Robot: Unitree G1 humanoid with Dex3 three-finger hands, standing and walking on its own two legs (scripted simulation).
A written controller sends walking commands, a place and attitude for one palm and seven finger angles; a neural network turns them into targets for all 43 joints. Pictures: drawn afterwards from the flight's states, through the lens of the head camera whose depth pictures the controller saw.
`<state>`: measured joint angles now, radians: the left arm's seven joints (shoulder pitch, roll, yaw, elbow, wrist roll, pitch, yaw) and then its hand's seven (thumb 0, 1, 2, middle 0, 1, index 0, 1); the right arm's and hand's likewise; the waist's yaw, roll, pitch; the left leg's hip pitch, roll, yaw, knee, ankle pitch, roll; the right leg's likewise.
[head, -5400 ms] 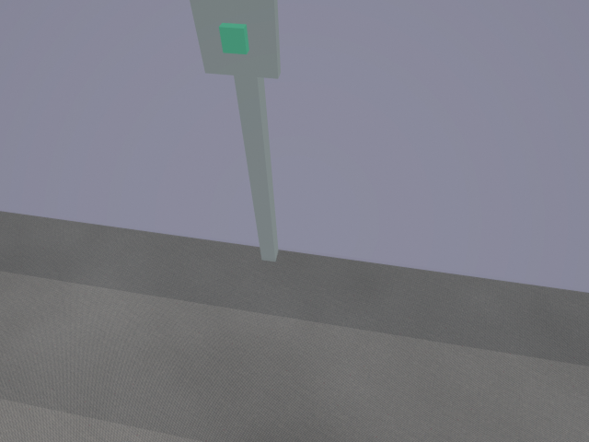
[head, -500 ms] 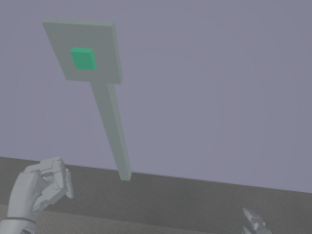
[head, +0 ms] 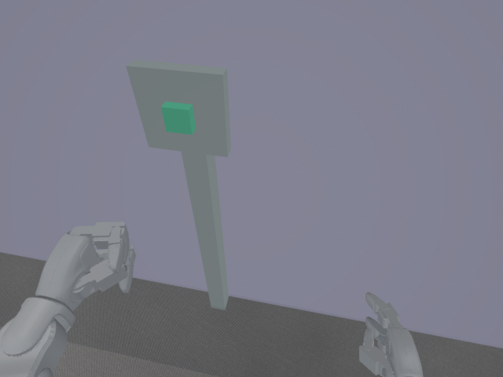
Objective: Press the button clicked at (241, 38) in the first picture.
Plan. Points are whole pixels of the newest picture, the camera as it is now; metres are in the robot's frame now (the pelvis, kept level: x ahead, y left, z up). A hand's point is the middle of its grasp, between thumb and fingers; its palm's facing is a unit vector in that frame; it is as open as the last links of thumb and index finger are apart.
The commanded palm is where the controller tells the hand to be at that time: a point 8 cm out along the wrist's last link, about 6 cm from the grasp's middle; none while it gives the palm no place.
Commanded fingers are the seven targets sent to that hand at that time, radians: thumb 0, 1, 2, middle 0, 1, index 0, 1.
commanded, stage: raise the hand and make a fist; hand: left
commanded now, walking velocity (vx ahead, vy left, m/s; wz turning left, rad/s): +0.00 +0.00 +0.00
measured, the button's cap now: (179, 117) +0.53 +0.20 +0.17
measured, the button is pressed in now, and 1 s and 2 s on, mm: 0 0 0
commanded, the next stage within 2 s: aim a knuckle at the button in 0.54 s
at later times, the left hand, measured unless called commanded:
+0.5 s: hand (128, 246) +0.23 +0.18 +0.16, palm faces -0.02 -1.00 -0.09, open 3.1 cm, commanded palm +0.20 +0.23 +0.17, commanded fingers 0.00 0.90 0.90 -1.30 -1.50 -1.30 -1.50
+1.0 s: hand (152, 219) +0.28 +0.18 +0.15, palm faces -0.07 -1.00 -0.06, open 3.1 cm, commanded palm +0.26 +0.23 +0.16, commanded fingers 0.00 0.90 0.90 -1.30 -1.50 -1.30 -1.50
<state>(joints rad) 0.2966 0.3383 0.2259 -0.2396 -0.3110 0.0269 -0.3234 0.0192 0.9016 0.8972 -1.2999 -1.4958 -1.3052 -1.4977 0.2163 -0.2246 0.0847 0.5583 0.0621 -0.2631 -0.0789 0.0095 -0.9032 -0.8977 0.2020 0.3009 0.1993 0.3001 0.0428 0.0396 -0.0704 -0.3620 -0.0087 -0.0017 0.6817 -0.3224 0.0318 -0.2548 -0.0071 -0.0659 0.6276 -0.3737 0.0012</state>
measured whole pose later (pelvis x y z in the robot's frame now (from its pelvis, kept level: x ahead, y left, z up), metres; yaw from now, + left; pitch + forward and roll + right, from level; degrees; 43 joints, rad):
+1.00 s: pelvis +0.00 -0.03 +0.01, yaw -1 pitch -1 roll +0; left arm -0.02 0.36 0.30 0.10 -0.33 0.06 -0.38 0.02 0.90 0.90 -1.30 -1.50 -1.31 -1.50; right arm 0.23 -0.27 0.06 0.64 0.08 -0.25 -0.11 0.01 -0.90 -0.90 0.20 0.30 0.20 0.30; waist 0.01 0.06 -0.04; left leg -0.29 0.02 -0.01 0.58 -0.27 -0.01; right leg -0.21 0.02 -0.07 0.57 -0.35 -0.04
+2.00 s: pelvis +0.01 -0.02 +0.01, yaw -3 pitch +5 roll +0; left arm -0.52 0.41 0.30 0.73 -0.22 -0.11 -0.32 0.02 0.90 0.90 -1.30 -1.50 -1.30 -1.50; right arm 0.34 -0.28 0.02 0.64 0.07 -0.07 -0.07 0.01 -0.91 -0.90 0.20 0.30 0.20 0.30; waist -0.07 0.03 -0.05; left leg -0.40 0.02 0.03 0.61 -0.29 0.01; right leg -0.34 0.02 -0.03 0.60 -0.35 -0.02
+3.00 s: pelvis +0.00 -0.01 +0.00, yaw -2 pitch +6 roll -1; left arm -0.66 0.42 0.30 0.85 -0.21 -0.14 -0.32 0.02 0.90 0.90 -1.30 -1.50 -1.30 -1.50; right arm 0.33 -0.28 0.04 0.65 0.07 -0.04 -0.07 0.01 -0.91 -0.90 0.20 0.30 0.20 0.30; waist -0.07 0.02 -0.06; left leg -0.45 0.01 0.03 0.64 -0.30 0.01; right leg -0.38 0.01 -0.03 0.62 -0.35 -0.02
